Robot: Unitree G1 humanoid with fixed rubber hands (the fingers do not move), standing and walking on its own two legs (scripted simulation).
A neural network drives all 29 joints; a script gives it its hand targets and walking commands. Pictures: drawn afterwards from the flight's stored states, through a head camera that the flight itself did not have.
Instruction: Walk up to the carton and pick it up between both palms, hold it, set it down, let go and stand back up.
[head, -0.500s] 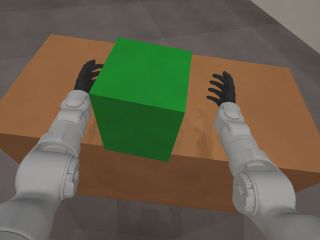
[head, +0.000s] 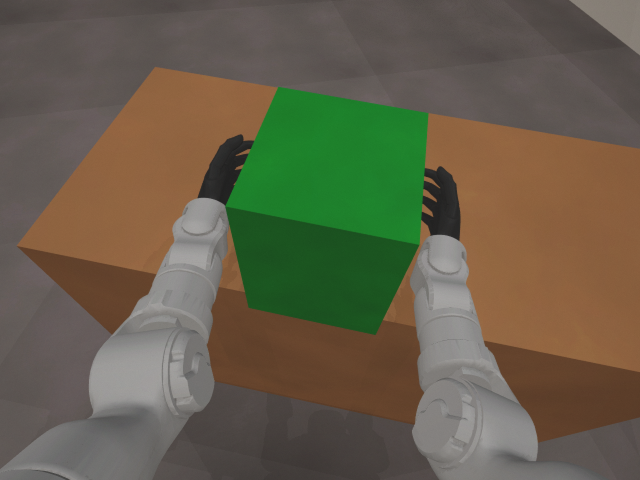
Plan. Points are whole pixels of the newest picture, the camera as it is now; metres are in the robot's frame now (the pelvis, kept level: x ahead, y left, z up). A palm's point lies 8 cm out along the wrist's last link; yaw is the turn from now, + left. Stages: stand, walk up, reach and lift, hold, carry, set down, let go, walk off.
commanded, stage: reach and lift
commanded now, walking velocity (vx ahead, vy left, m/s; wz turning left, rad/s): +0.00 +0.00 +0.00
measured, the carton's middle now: (330, 219) +0.44 -0.03 +0.02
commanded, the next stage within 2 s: none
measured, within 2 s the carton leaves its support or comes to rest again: leaves its support in 1.86 s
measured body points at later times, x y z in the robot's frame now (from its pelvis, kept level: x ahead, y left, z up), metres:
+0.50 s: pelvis +0.01 -0.01 +0.00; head +0.06 +0.01 +0.45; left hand +0.46 +0.11 +0.07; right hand +0.40 -0.18 +0.06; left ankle +0.01 +0.11 -0.75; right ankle -0.01 -0.14 -0.75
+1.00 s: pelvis +0.01 -0.01 +0.00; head +0.06 +0.01 +0.45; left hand +0.46 +0.11 +0.07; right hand +0.40 -0.18 +0.06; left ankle +0.01 +0.11 -0.75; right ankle -0.01 -0.14 -0.75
